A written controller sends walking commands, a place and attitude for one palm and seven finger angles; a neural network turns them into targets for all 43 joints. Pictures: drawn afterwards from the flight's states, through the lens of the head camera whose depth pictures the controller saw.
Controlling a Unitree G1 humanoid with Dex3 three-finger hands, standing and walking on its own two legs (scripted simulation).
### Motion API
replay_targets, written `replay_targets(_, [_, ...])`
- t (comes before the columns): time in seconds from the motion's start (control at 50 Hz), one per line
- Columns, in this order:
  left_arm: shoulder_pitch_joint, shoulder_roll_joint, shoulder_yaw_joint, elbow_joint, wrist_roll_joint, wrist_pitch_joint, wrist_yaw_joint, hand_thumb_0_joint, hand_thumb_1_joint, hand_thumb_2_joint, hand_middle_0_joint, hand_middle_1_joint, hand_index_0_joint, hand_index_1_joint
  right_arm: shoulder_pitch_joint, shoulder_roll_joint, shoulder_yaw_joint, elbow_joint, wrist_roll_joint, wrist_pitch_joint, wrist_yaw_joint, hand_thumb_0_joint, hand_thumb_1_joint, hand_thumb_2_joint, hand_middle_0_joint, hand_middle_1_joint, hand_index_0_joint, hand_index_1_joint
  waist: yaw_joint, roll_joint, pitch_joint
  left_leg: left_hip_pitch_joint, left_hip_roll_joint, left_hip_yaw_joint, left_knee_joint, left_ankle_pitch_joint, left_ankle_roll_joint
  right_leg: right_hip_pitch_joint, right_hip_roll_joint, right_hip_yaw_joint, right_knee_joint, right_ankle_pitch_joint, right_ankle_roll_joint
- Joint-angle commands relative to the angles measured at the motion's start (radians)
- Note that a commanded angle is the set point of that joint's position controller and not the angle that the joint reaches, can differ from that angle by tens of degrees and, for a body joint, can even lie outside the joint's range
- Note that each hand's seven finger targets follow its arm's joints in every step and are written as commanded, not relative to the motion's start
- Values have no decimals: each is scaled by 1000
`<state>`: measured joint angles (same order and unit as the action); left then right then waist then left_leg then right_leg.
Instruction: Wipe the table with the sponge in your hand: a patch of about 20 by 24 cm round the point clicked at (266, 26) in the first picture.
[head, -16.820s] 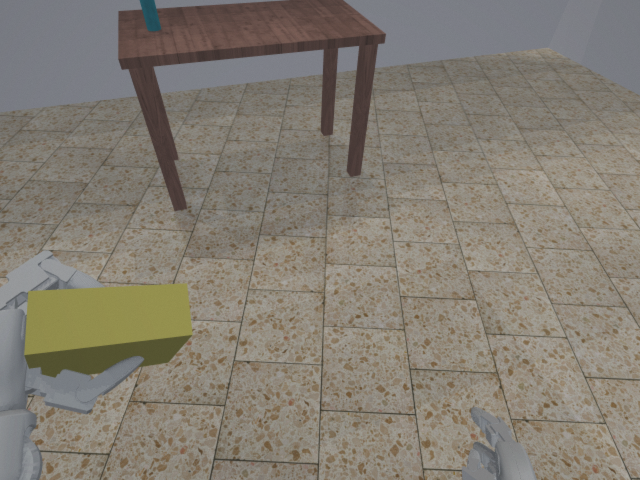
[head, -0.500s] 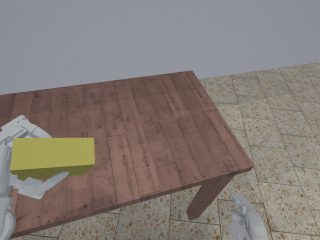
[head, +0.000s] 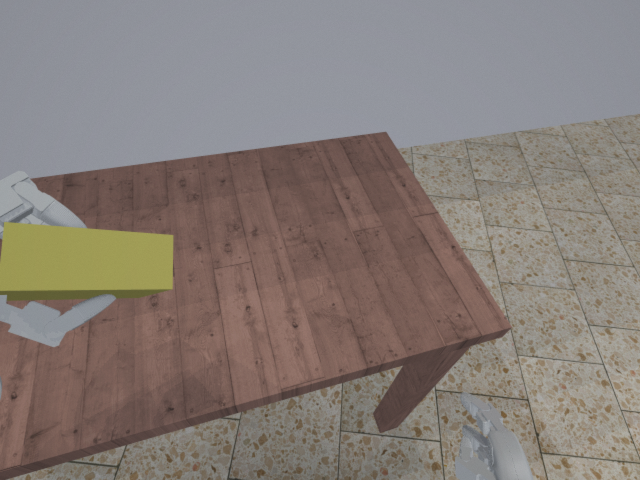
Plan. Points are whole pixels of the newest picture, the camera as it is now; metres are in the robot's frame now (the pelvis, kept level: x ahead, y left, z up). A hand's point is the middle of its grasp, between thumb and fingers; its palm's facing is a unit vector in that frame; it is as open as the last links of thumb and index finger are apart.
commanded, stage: look again from close up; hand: left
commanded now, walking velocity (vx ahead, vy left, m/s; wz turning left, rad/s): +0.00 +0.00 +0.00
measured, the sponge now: (110, 268) +0.26 +0.24 +0.16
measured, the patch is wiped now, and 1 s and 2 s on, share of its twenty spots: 0.00 0.00 0.00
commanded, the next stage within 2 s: shuffle to correct the standing spot in 0.28 s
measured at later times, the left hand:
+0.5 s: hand (105, 232) +0.28 +0.25 +0.18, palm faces +0.34 -0.86 -0.38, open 9.5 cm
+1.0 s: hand (155, 286) +0.24 +0.19 +0.16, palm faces +0.30 -0.86 -0.41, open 9.5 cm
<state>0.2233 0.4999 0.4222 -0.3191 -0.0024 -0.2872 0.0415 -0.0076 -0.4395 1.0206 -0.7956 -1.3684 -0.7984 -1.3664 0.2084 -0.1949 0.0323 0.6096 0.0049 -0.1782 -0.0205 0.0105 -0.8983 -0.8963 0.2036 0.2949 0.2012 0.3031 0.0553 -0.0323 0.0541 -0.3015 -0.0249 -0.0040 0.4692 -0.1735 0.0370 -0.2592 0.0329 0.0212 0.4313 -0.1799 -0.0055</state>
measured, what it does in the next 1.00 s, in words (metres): stands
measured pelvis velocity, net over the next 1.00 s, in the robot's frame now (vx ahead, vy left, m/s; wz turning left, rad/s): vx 0.01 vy -0.04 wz -0.07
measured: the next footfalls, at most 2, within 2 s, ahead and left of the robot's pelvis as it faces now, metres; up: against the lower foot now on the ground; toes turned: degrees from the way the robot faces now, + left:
none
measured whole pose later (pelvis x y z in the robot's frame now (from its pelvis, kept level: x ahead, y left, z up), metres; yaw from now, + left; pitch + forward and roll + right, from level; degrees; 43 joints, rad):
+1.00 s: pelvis +0.01 -0.04 +0.00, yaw -4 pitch +1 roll -1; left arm 0.46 0.40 0.39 -0.47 -0.09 -0.18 0.07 -0.01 -0.44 1.02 -0.79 -1.37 -0.80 -1.37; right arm 0.22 -0.21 -0.01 0.57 0.02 -0.11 -0.04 0.01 -0.90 -0.90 0.20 0.30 0.20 0.30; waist 0.01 0.00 0.02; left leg -0.31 0.07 0.03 0.53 -0.25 -0.02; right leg -0.27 0.11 -0.03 0.45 -0.20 -0.08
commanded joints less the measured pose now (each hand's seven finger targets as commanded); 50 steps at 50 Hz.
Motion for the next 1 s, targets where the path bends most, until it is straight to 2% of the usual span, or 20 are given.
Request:
replay_targets(0.0, [48,32,27,-236,-65,-64,15,0,100,1300,-1200,-1600,-1200,-1600,-51,-141,-77,-160,17,-68,20,0,-900,-900,200,300,200,300,-22,192,-207,63,84,-65,-107,-116,-11,98,-92,121,-63,-47,-36])
replay_targets(0.04, [141,15,-3,-262,-63,-69,21,0,100,1300,-1200,-1600,-1200,-1600,-66,-133,-72,-168,21,-72,30,0,-900,-900,200,300,200,300,-11,67,-165,27,78,-65,-122,-148,-7,102,-81,117,-88,-88,-22])
replay_targets(0.06, [190,-8,-14,-247,-68,-60,29,0,100,1300,-1200,-1600,-1200,-1600,-94,-124,-65,-173,28,-73,32,0,-900,-900,200,300,200,300,-10,53,-142,38,81,-54,-126,-153,-7,74,-77,103,-95,-100,-19])
replay_targets(0.1, [156,43,28,-256,-63,-59,38,0,100,1300,-1200,-1600,-1200,-1600,-80,-129,-67,-176,24,-68,22,0,-900,-900,200,300,200,300,-12,-60,-117,22,74,-67,-124,-139,-11,59,-74,99,-120,-118,-11])
replay_targets(0.14, [126,87,83,-245,-66,-62,46,0,100,1300,-1200,-1600,-1200,-1600,-82,-128,-69,-173,20,-66,6,0,-900,-900,200,300,200,300,-16,-112,-114,48,68,-66,-100,-81,-10,40,-81,112,-140,-94,-11])
replay_targets(0.16, [82,141,134,-288,-64,-66,55,0,100,1300,-1200,-1600,-1200,-1600,-108,-132,-66,-169,19,-65,2,0,-900,-900,200,300,200,300,-20,-75,-118,66,68,-69,-101,-60,-11,35,-76,106,-131,-67,-11])
replay_targets(0.28, [17,113,105,-423,-70,-88,55,0,100,1300,-1200,-1600,-1200,-1600,-106,-121,-60,-165,13,-78,-15,0,-900,-900,200,300,200,300,-24,206,-264,169,85,-72,-43,284,-8,163,-90,68,-21,259,-19])
replay_targets(0.34, [100,80,76,-466,-68,-78,61,0,100,1300,-1200,-1600,-1200,-1600,-88,-125,-69,-165,14,-81,-3,0,-900,-900,200,300,200,300,-23,178,-319,233,94,-71,8,480,-23,191,-91,65,-2,395,-23])
replay_targets(0.4, [179,42,57,-419,-72,-52,61,0,100,1300,-1200,-1600,-1200,-1600,-74,-131,-77,-161,13,-62,8,0,-900,-900,200,300,200,300,-29,103,-287,252,123,-74,-2,589,-44,149,-72,38,9,400,-13])
replay_targets(0.44, [191,40,70,-359,-74,-31,61,0,100,1300,-1200,-1600,-1200,-1600,-72,-133,-84,-162,14,-39,6,0,-900,-900,200,300,200,300,-32,58,-252,232,149,-79,-18,602,-55,128,-66,22,7,355,-4])
replay_targets(0.52, [152,54,82,-327,-77,-8,50,0,100,1300,-1200,-1600,-1200,-1600,-72,-127,-90,-177,11,-3,1,0,-900,-900,200,300,200,300,-39,120,-212,234,205,-83,-59,658,-68,61,-51,-13,46,156,6])
replay_targets(0.56, [125,72,91,-379,-75,-2,49,0,100,1300,-1200,-1600,-1200,-1600,-89,-117,-84,-193,9,1,2,0,-900,-900,200,300,200,300,-32,152,-208,238,219,-77,-62,651,-62,46,-44,-30,55,95,6])
replay_targets(0.58, [112,42,58,-374,-78,-2,42,0,100,1300,-1200,-1600,-1200,-1600,-79,-120,-81,-194,3,3,4,0,-900,-900,200,300,200,300,-38,162,-207,211,224,-81,-68,618,-56,54,-45,-38,49,55,6])
replay_targets(0.66, [57,67,57,-507,-71,1,53,0,100,1300,-1200,-1600,-1200,-1600,-105,-115,-78,-218,7,-9,10,0,-900,-900,200,300,200,300,-30,210,-229,184,219,-60,-33,495,-45,104,-58,-33,16,137,-1])
replay_targets(0.74, [152,78,90,-480,-86,10,61,0,100,1300,-1200,-1600,-1200,-1600,-86,-123,-89,-223,8,-7,2,0,-900,-900,200,300,200,300,-31,142,-252,90,181,-63,-21,217,-29,150,-78,30,3,186,-17])
replay_targets(0.76, [192,100,125,-457,-89,18,66,0,100,1300,-1200,-1600,-1200,-1600,-95,-122,-86,-223,11,-6,0,0,-900,-900,200,300,200,300,-29,132,-230,79,175,-57,-28,169,-29,129,-72,34,-7,170,-18])
replay_targets(0.78, [205,61,94,-425,-94,21,60,0,100,1300,-1200,-1600,-1200,-1600,-85,-119,-82,-218,6,2,-4,0,-900,-900,200,300,200,300,-35,101,-224,59,168,-52,-29,107,-25,116,-74,38,-20,143,-18])
replay_targets(0.8, [203,76,109,-418,-98,26,57,0,100,1300,-1200,-1600,-1200,-1600,-83,-123,-88,-221,7,4,-9,0,-900,-900,200,300,200,300,-37,88,-209,58,161,-47,-24,58,-25,90,-78,61,-33,127,-19])
replay_targets(0.9, [179,56,84,-330,-107,49,47,0,100,1300,-1200,-1600,-1200,-1600,-81,-126,-87,-205,11,11,-28,0,-900,-900,200,300,200,300,-48,27,-133,43,130,-19,-14,-159,-16,-40,-86,113,-121,-70,-12])
replay_targets(0.98, [114,24,23,-342,-102,62,47,0,100,1300,-1200,-1600,-1200,-1600,-85,-125,-83,-205,17,11,-31,0,-900,-900,200,300,200,300,-59,-21,-98,111,89,12,53,-212,-9,-173,-109,162,-239,-303,-7])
